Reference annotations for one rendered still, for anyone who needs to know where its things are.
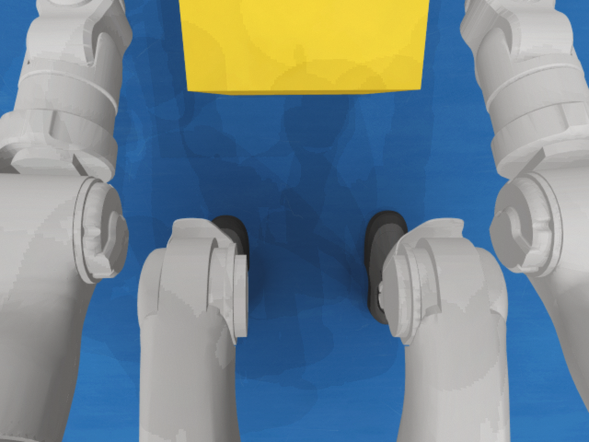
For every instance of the robot right upper arm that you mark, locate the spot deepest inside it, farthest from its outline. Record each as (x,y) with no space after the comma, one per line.
(541,228)

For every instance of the carton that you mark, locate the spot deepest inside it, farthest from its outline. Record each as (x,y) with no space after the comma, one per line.
(303,47)

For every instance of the robot right shin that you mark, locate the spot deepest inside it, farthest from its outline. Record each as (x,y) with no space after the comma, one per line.
(452,228)

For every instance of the robot right foot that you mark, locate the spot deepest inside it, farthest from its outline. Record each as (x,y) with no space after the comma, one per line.
(382,233)

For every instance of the left robot forearm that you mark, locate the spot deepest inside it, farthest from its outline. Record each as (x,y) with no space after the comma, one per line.
(68,91)

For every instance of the robot left upper arm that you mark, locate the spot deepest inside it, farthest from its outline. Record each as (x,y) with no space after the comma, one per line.
(60,235)

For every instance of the right robot forearm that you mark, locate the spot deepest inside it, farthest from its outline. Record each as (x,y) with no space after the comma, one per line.
(532,83)

